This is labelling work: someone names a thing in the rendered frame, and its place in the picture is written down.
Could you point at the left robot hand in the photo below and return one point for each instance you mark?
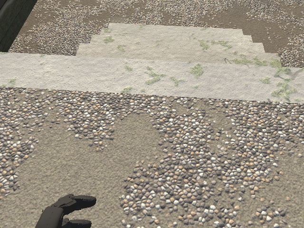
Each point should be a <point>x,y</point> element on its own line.
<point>53,215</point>

